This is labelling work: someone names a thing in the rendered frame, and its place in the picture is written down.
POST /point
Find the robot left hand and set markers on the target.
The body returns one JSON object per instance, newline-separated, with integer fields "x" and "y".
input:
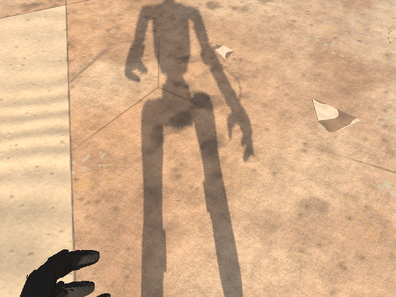
{"x": 42, "y": 282}

